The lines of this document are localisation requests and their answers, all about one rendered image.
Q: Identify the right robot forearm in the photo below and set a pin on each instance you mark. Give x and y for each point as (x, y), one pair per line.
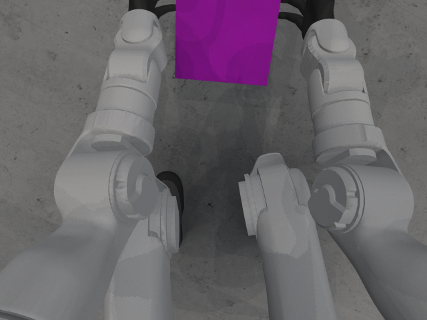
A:
(339, 102)

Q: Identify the left robot forearm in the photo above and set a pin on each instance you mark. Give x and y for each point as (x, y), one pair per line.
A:
(123, 119)

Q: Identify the robot left foot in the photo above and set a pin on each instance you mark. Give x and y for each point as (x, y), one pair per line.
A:
(174, 184)

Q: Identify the carton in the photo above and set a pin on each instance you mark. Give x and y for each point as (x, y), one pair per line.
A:
(228, 41)

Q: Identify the robot right upper arm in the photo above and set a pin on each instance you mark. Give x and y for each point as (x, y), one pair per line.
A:
(367, 210)

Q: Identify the robot left upper arm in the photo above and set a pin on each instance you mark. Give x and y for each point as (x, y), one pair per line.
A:
(101, 197)

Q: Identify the right robot thigh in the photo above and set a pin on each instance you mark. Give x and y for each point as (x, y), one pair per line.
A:
(297, 284)

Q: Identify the robot left hand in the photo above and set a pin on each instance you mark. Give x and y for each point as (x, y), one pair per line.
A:
(149, 5)

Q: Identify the robot right hand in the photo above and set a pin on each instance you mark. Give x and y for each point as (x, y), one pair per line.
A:
(312, 11)

